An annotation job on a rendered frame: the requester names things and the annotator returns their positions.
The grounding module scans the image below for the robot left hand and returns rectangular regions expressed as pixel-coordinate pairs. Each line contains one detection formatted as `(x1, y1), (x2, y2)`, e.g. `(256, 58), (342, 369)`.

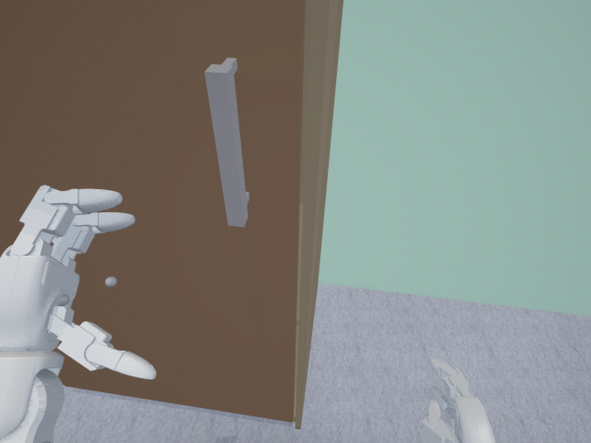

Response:
(0, 185), (156, 379)

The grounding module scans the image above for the wardrobe door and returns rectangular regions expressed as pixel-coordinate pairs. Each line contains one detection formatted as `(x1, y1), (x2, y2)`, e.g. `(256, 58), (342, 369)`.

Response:
(0, 0), (306, 423)

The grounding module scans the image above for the left robot forearm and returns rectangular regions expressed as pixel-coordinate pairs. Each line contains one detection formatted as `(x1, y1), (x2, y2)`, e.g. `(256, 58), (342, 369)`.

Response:
(0, 351), (65, 443)

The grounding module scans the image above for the robot right hand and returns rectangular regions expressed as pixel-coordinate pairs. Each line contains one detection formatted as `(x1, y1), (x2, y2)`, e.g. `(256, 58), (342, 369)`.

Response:
(422, 356), (495, 443)

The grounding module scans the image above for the handle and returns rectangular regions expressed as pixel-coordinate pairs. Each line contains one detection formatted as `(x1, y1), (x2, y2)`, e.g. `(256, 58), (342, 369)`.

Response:
(204, 57), (249, 227)

